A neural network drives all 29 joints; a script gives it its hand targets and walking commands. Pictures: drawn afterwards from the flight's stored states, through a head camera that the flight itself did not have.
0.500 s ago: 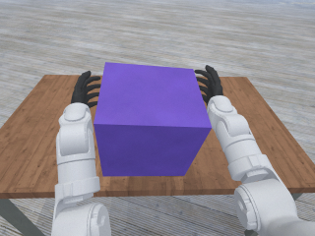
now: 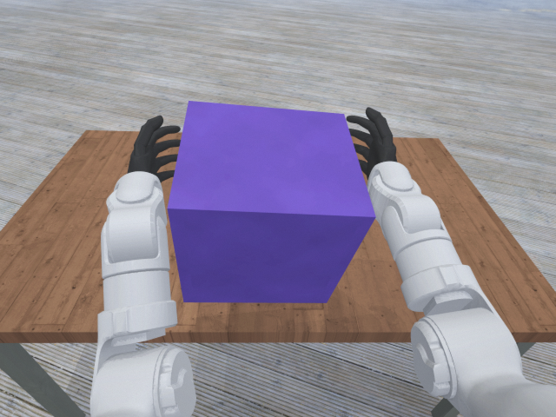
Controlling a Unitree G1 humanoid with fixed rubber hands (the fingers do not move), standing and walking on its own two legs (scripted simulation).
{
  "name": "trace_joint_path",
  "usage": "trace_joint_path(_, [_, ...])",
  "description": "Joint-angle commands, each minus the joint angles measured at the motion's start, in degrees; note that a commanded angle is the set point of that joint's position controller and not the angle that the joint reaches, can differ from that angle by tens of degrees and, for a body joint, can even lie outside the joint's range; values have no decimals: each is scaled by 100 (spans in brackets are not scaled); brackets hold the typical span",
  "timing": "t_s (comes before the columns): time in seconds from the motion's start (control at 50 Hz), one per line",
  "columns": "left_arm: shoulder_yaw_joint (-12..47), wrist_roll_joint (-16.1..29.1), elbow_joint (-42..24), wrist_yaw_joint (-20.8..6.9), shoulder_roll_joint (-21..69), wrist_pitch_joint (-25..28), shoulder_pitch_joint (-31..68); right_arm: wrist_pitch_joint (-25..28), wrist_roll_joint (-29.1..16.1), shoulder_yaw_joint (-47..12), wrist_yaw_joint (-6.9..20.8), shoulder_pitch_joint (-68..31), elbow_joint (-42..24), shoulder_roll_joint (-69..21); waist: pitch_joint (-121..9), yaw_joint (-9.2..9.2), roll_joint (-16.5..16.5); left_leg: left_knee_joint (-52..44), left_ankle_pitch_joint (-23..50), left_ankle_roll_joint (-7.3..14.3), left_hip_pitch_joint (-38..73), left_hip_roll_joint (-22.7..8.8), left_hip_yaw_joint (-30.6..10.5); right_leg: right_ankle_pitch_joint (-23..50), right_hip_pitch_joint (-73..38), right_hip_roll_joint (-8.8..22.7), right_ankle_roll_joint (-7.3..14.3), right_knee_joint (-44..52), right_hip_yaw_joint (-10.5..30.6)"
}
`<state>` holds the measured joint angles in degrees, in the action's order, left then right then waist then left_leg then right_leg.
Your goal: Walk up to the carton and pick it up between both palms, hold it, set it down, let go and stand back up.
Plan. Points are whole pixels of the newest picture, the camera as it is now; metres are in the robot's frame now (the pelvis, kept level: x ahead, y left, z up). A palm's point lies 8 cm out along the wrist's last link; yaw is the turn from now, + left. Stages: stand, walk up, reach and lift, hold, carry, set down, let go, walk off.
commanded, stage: hold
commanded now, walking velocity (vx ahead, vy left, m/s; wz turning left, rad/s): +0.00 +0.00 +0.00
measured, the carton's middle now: (262, 209) +0.37 +0.01 +0.14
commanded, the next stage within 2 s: none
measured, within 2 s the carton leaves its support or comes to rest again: neither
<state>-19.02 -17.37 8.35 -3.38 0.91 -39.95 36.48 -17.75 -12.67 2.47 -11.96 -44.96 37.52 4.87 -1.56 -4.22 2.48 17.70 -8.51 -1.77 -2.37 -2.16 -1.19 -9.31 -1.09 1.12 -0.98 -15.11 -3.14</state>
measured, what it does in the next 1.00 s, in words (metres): stands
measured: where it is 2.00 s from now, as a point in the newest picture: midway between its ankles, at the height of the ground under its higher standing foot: outside the picture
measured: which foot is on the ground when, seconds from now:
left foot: down 0.00-1.00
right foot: down 0.00-1.00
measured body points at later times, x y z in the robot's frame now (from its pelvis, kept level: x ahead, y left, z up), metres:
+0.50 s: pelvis +0.01 +0.00 +0.00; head -0.05 +0.02 +0.45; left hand +0.38 +0.17 +0.20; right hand +0.39 -0.15 +0.21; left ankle +0.02 +0.14 -0.75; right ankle +0.00 -0.13 -0.75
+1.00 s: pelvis +0.00 +0.00 +0.00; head -0.06 +0.02 +0.45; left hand +0.37 +0.17 +0.21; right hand +0.39 -0.15 +0.21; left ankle +0.02 +0.14 -0.75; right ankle +0.00 -0.13 -0.75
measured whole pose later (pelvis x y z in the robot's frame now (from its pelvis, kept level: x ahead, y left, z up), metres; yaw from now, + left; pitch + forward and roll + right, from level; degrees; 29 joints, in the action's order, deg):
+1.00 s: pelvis +0.00 +0.00 +0.00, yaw +0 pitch -7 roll -1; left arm -19.4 -18.1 7.7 -3.7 1.3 -40.7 35.9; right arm -18.3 -12.7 2.3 -11.8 -44.8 37.7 4.6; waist -1.2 -4.1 2.6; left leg 17.5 -8.5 -1.8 -1.7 -2.3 -1.1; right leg -9.3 -1.6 1.0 -0.8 -15.1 -3.0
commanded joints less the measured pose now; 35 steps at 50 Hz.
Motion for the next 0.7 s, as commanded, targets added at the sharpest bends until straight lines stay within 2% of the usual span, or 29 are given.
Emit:
trace_joint_path(0.0, [2709,698,-232,-602,3054,258,3483,139,-361,-1952,523,-3601,-1320,-3485,-1496,-43,-250,-85,1138,8,654,490,329,555,-34,-497,-185,198,-206])
trace_joint_path(0.02, [2746,708,-356,-604,3072,260,3511,147,-377,-1953,517,-3574,-1354,-3524,-1513,-76,-280,-50,1314,-20,678,492,312,699,-118,-500,-182,168,-191])
trace_joint_path(0.06, [2731,724,-392,-623,3105,265,3503,176,-458,-2083,498,-3716,-1569,-3569,-1620,-20,-230,26,1490,-11,761,510,305,882,-161,-512,-212,149,-193])
trace_joint_path(0.1, [2824,807,-358,-620,3098,295,3540,172,-508,-2122,457,-3747,-1672,-3576,-1726,-72,-244,79,1499,-12,798,521,288,947,-179,-515,-226,143,-179])
trace_joint_path(0.14, [2805,768,-442,-593,3127,307,3551,134,-520,-2145,460,-3627,-1570,-3616,-1596,-58,-264,39,1467,-26,779,519,279,888,-133,-499,-211,144,-181])
trace_joint_path(0.16, [2753,711,-351,-601,3032,298,3647,84,-457,-2002,472,-3481,-1303,-3536,-1363,-123,-326,-44,1224,-36,699,499,283,623,-14,-472,-212,195,-168])
trace_joint_path(0.18, [2792,710,-446,-591,3113,297,3624,123,-454,-2009,511,-3527,-1403,-3570,-1392,-51,-399,-92,1153,-37,655,494,300,449,43,-477,-183,198,-189])
trace_joint_path(0.2, [2822,749,-482,-581,3128,304,3706,142,-425,-1969,532,-3573,-1414,-3551,-1434,-73,-368,-99,1125,-32,644,478,292,400,62,-478,-171,205,-191])
trace_joint_path(0.22, [2918,754,-555,-554,3209,299,3645,174,-457,-1995,542,-3558,-1475,-3534,-1563,-90,-472,-39,1343,-77,765,453,256,540,31,-497,-135,169,-193])
trace_joint_path(0.26, [2941,786,-622,-533,3165,311,3535,183,-553,-2161,514,-3547,-1621,-3562,-1813,-93,-346,87,1669,-72,941,486,247,907,-136,-520,-182,151,-184])
trace_joint_path(0.28, [2832,743,-483,-549,3072,288,3436,171,-566,-2215,491,-3584,-1663,-3537,-1659,-17,-254,101,1673,-26,866,508,263,992,-125,-504,-202,157,-172])
trace_joint_path(0.34, [2917,777,-681,-563,3095,286,3313,175,-637,-2354,442,-3532,-1871,-3600,-1781,-12,-286,175,1885,-39,930,526,252,1271,-239,-519,-223,86,-172])
trace_joint_path(0.42, [2968,796,-648,-628,3039,255,3275,130,-545,-2290,380,-3405,-1948,-3557,-1613,-139,-274,92,1540,-30,807,546,280,1200,-234,-461,-244,124,-152])
trace_joint_path(0.44, [2904,754,-552,-656,2998,236,3322,81,-483,-2192,375,-3335,-1761,-3514,-1436,-188,-281,38,1405,-30,766,537,290,1072,-155,-455,-235,152,-155])
trace_joint_path(0.48, [2890,790,-618,-672,3051,234,3356,111,-507,-2223,408,-3503,-1910,-3574,-1561,-99,-231,23,1378,-2,730,525,288,954,-168,-474,-230,148,-178])
trace_joint_path(0.5, [2971,790,-778,-651,3057,263,3431,85,-519,-2213,408,-3331,-1795,-3583,-1540,-168,-322,63,1569,-52,800,517,275,1112,-185,-490,-223,107,-180])
trace_joint_path(0.52, [2949,781,-776,-633,3028,260,3463,70,-551,-2269,415,-3375,-1800,-3582,-1657,-123,-328,92,1615,-62,835,511,280,1099,-235,-511,-222,95,-179])
trace_joint_path(0.54, [3167,922,-1067,-601,3156,295,3520,128,-674,-2386,420,-3439,-2116,-3660,-2009,-137,-394,213,2007,-113,986,515,233,1432,-313,-531,-226,23,-179])
trace_joint_path(0.58, [3155,877,-944,-565,3107,277,3367,75,-704,-2457,368,-3354,-2150,-3597,-1746,-183,-381,283,2195,-123,1067,523,190,1622,-262,-549,-244,43,-171])
trace_joint_path(0.62, [2831,704,-585,-629,2926,209,3285,-20,-522,-2246,363,-3245,-1786,-3457,-1231,-163,-217,68,1563,-31,810,512,240,1066,-64,-505,-231,165,-177])
trace_joint_path(0.66, [2752,639,-460,-685,2976,156,3246,8,-460,-2121,405,-3307,-1692,-3412,-1197,-96,-256,-54,1262,-21,699,474,292,739,-50,-482,-163,207,-172])
trace_joint_path(0.68, [2697,612,-431,-694,2978,150,3244,45,-452,-2165,428,-3408,-1742,-3480,-1235,-2,-227,-59,1220,25,656,483,315,690,-92,-469,-177,205,-161])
